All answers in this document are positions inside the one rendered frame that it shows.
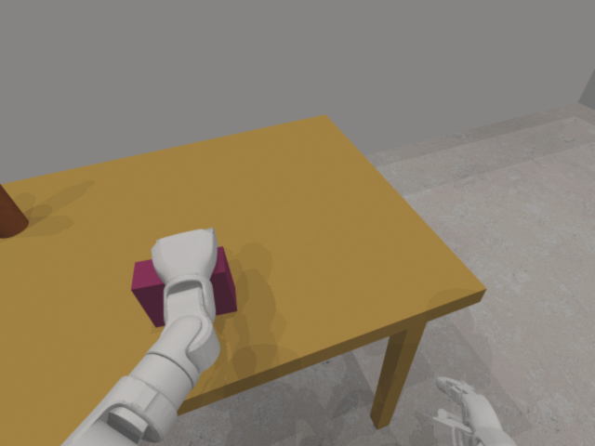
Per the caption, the sponge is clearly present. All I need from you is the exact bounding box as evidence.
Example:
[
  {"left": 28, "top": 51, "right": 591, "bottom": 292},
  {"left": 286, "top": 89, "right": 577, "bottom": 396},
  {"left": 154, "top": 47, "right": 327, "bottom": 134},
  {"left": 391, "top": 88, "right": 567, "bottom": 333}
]
[{"left": 131, "top": 246, "right": 237, "bottom": 327}]

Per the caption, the left robot forearm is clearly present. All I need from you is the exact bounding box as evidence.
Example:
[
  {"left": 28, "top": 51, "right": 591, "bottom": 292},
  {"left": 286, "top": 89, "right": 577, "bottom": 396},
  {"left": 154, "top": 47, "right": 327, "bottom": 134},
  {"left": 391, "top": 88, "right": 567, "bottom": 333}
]
[{"left": 60, "top": 274, "right": 220, "bottom": 446}]

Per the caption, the right robot forearm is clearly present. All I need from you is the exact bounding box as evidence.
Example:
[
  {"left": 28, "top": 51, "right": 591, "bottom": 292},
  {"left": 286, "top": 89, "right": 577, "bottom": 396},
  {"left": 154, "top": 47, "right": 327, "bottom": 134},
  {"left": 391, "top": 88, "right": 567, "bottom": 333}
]
[{"left": 472, "top": 427, "right": 517, "bottom": 446}]

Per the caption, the left robot upper arm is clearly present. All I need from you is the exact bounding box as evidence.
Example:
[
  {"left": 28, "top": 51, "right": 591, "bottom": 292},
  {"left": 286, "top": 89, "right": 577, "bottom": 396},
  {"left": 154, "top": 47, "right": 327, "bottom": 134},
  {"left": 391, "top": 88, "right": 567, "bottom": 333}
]
[{"left": 73, "top": 420, "right": 138, "bottom": 446}]

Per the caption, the robot left hand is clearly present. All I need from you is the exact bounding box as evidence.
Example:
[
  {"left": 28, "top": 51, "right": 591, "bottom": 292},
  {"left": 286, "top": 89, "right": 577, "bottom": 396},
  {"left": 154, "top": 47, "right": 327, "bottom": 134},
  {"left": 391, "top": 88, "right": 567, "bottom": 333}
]
[{"left": 152, "top": 228, "right": 218, "bottom": 285}]

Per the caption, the robot right hand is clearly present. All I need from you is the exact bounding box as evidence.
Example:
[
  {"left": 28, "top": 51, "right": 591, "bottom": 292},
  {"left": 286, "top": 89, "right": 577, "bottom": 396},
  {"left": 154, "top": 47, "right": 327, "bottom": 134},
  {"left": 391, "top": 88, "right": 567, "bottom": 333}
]
[{"left": 432, "top": 376, "right": 503, "bottom": 446}]

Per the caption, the table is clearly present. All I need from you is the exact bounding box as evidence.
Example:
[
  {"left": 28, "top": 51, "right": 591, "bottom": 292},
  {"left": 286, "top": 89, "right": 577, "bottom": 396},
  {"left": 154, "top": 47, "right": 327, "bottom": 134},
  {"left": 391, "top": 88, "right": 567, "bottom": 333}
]
[{"left": 0, "top": 114, "right": 487, "bottom": 446}]

